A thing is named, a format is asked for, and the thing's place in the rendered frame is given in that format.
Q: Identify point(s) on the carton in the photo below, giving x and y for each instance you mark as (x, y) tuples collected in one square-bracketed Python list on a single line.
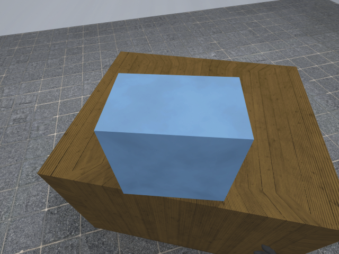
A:
[(175, 135)]

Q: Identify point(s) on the pedestal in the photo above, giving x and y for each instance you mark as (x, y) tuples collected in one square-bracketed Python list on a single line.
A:
[(286, 192)]

